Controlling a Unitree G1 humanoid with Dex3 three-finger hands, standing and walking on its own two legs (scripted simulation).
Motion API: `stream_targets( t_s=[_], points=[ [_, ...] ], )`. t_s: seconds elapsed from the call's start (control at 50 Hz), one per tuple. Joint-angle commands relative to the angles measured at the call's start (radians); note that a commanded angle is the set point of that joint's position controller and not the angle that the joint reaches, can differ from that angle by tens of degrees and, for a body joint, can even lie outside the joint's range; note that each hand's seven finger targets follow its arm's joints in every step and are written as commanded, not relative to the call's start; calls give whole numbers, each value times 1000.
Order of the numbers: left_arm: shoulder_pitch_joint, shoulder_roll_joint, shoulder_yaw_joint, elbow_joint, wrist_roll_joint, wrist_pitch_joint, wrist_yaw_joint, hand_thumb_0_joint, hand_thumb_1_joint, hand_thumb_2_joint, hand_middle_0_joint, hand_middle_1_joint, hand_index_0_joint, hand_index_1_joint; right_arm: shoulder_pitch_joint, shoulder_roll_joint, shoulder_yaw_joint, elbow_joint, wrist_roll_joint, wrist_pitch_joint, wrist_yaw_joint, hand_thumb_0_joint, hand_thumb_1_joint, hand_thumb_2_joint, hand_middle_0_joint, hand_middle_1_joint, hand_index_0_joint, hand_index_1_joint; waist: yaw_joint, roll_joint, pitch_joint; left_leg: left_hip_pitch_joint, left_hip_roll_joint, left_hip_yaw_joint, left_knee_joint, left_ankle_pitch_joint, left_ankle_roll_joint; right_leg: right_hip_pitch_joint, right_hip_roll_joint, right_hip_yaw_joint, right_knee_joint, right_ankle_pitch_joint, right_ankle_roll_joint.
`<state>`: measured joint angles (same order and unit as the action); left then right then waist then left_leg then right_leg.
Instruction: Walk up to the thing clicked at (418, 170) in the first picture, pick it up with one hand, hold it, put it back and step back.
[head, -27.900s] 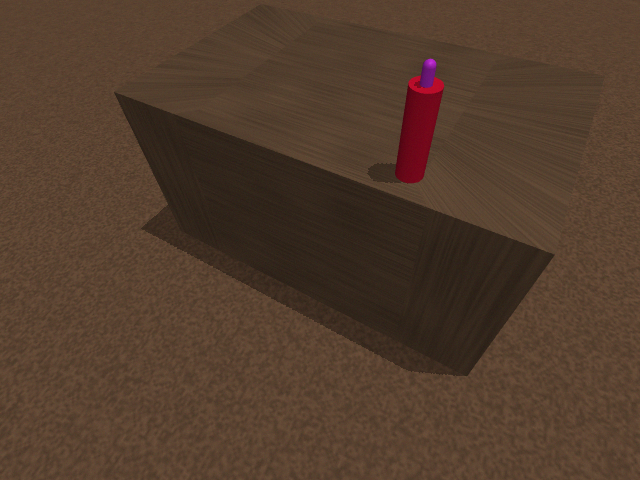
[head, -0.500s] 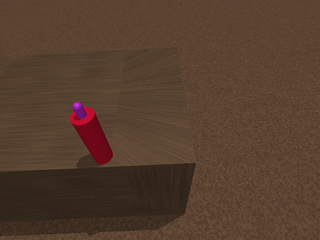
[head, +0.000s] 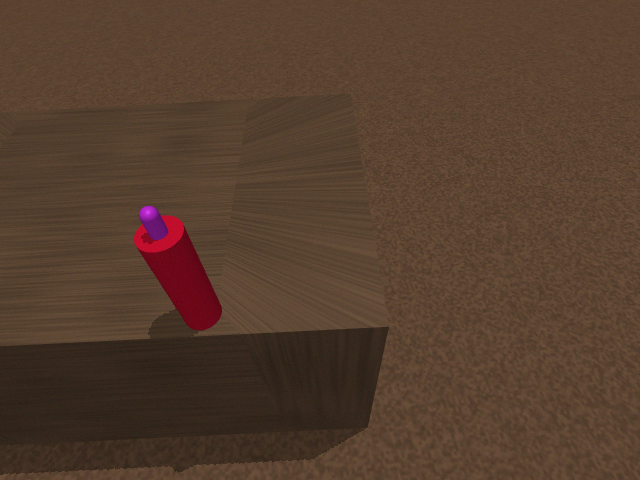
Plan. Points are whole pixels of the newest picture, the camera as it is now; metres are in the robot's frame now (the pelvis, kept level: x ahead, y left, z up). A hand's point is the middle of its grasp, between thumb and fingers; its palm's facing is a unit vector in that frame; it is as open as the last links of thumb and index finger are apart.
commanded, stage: stand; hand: left
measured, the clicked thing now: (179, 270) +0.39 +0.25 +0.00
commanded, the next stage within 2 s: step back in 0.24 s
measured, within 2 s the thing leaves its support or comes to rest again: neither
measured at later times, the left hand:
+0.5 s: hand out of the picture +0.08 +0.30 -0.18, palm faces -0.03 -0.92 -0.38, open 7.3 cm
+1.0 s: hand out of the picture -0.01 +0.27 -0.16, palm faces -0.08 -0.92 -0.38, open 7.3 cm
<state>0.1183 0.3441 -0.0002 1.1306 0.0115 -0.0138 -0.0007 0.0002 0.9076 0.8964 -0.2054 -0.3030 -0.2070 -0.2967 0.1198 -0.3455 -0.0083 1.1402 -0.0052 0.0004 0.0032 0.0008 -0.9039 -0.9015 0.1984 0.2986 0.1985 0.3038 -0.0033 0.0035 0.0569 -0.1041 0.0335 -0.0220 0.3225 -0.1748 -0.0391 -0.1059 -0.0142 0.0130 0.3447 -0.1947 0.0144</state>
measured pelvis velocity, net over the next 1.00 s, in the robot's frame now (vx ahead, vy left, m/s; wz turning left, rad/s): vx -0.12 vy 0.02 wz -0.06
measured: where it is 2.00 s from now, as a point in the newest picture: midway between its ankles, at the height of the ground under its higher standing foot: outside the picture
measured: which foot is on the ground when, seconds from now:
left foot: down 0.00-0.90, up 0.92-1.00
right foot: down 0.00-0.52, up 0.54-0.86, down 0.88-1.00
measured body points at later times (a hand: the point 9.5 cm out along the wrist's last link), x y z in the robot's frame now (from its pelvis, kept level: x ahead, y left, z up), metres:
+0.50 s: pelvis -0.04 +0.03 -0.02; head +0.02 +0.03 +0.42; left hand +0.08 +0.34 -0.15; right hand +0.05 -0.30 -0.14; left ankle -0.04 +0.14 -0.75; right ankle +0.00 -0.13 -0.75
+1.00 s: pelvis -0.12 +0.02 -0.02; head -0.06 +0.00 +0.42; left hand -0.01 +0.32 -0.14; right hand -0.04 -0.30 -0.15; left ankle -0.11 +0.15 -0.69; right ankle -0.12 -0.09 -0.75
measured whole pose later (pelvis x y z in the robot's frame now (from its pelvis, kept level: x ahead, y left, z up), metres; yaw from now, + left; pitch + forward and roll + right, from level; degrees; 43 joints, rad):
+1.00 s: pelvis -0.12 +0.02 -0.02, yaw -3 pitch -2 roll +1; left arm 0.15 0.34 0.06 0.87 0.03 0.04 0.00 0.00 0.91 0.90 -0.21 -0.30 -0.21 -0.30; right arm 0.12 -0.39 -0.05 0.89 0.01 0.06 -0.02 0.00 -0.90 -0.90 0.20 0.30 0.20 0.30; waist 0.00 0.02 0.18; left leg -0.45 -0.09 -0.11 1.05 -0.52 0.00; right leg -0.26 0.01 0.04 0.62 -0.33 -0.02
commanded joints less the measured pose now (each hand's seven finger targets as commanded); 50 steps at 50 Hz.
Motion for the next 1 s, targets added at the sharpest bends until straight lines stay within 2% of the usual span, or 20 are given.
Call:
stream_targets(
  t_s=[0.0,0.14,0.26,0.32,0.4,0.44,0.46,0.48,0.5,0.52,0.6,0.72,0.78,0.82,0.84,0.86,0.88,0.9,0.94,0.98],
  points=[
    [-34,220,41,-56,-3,-20,13,0,900,900,-200,-300,-200,-300,-28,-211,-35,-53,-4,-25,-11,0,-900,-900,200,300,200,300,0,-5,-73,12,92,-57,-39,121,49,5,-110,80,-58,158,-31],
    [-29,221,41,-55,-5,-19,12,0,900,900,-200,-300,-200,-300,-23,-210,-33,-53,-4,-24,-11,0,-900,-900,200,300,200,300,0,-6,-54,9,91,-60,-49,94,47,-12,-106,81,-73,115,-30],
    [-20,279,97,-109,-23,3,21,0,900,900,-200,-300,-200,-300,-35,-248,-61,-101,17,0,-9,0,-900,-900,200,300,200,300,0,-13,-38,-41,65,-42,152,323,89,-57,-108,88,61,406,-75],
    [-57,294,109,-164,-16,17,19,0,900,900,-200,-300,-200,-300,-13,-234,-72,-136,15,17,-7,0,-900,-900,200,300,200,300,-13,-82,-116,-46,-3,-1,302,181,82,-91,-182,165,52,407,-152],
    [-157,314,112,-253,12,32,20,0,900,900,-200,-300,-200,-300,81,-222,-91,-163,4,41,-1,0,-900,-900,200,300,200,300,-40,-216,-99,-68,-59,-24,539,-307,97,-260,-304,234,78,343,-254],
    [-176,289,102,-278,12,39,21,0,900,900,-200,-300,-200,-300,112,-228,-96,-172,7,32,0,0,-900,-900,200,300,200,300,-57,-178,-102,-86,-36,-25,373,-129,100,-211,-233,172,195,340,-195],
    [-148,265,97,-283,4,47,22,0,900,900,-200,-300,-200,-300,108,-248,-100,-184,-1,23,-5,0,-900,-900,200,300,200,300,-50,-73,-91,-126,40,-82,183,168,112,-183,-134,106,317,246,-127],
    [-135,216,90,-291,-8,56,26,0,900,900,-200,-300,-200,-300,75,-315,-115,-197,-16,15,-6,0,-900,-900,200,300,200,300,-33,125,-72,-111,171,-271,76,395,154,-258,32,45,488,35,-69],
    [-102,202,92,-294,-6,64,33,0,900,900,-200,-300,-200,-300,67,-352,-120,-209,-24,5,-5,0,-900,-900,200,300,200,300,-18,163,-81,-55,268,-382,63,575,238,-340,125,98,635,-391,-55],
    [-71,202,94,-288,0,66,42,0,900,900,-200,-300,-200,-300,58,-391,-131,-230,-22,2,-9,0,-900,-900,200,300,200,300,-29,193,-123,-52,339,-464,63,584,308,-354,136,173,752,-468,-50],
    [-11,235,101,-267,-11,66,39,0,900,900,-200,-300,-200,-300,-35,-293,-109,-281,-27,-1,-36,0,-900,-900,200,300,200,300,26,139,-100,-19,210,-233,142,499,258,-405,108,189,872,-320,-34],
    [-29,220,111,-321,2,48,25,0,900,900,-200,-300,-200,-300,64,-290,-114,-301,-18,4,-41,0,-900,-900,200,300,200,300,-38,136,-124,124,228,-219,197,541,292,-365,64,110,562,-319,13],
    [34,206,117,-311,5,38,19,0,900,900,-200,-300,-200,-300,37,-302,-109,-321,-15,14,-34,0,-900,-900,200,300,200,300,-21,179,-153,50,201,-192,223,427,254,-218,46,30,319,-240,-10],
    [104,194,121,-280,13,32,19,0,900,900,-200,-300,-200,-300,0,-300,-105,-331,-3,23,-28,0,-900,-900,200,300,200,300,21,157,-155,-29,178,-165,269,364,210,-89,52,-8,94,-42,-36],
    [114,232,130,-282,24,24,21,0,900,900,-200,-300,-200,-300,2,-271,-95,-334,7,23,-26,0,-900,-900,200,300,200,300,21,101,-170,-134,144,-150,307,260,161,-1,-8,75,82,76,-58],
    [101,308,149,-297,33,18,19,0,900,900,-200,-300,-200,-300,7,-240,-85,-350,14,22,-23,0,-900,-900,200,300,200,300,12,-79,-143,-311,21,-105,416,67,94,42,-162,302,69,187,-130],
    [43,374,159,-320,13,26,16,0,900,900,-200,-300,-200,-300,-36,-213,-84,-350,17,29,-35,0,-900,-900,200,300,200,300,46,-255,-79,-324,-136,-21,640,-404,60,-116,-354,467,4,342,-310],
    [13,360,156,-352,22,18,16,0,900,900,-200,-300,-200,-300,-24,-241,-95,-335,5,36,-41,0,-900,-900,200,300,200,300,37,-210,-33,-314,-116,-109,821,-480,48,-205,-393,520,0,378,-349],
    [-63,276,133,-373,7,21,22,0,900,900,-200,-300,-200,-300,59,-244,-89,-303,20,34,-38,0,-900,-900,200,300,200,300,-21,-100,-32,-350,-146,-162,875,-371,40,-144,-246,285,76,459,-266],
    [-49,256,137,-388,16,24,26,0,900,900,-200,-300,-200,-300,73,-239,-80,-306,18,21,-43,0,-900,-900,200,300,200,300,-3,-145,-70,-371,-153,-126,857,-340,29,-58,-203,211,120,504,-230]
  ],
)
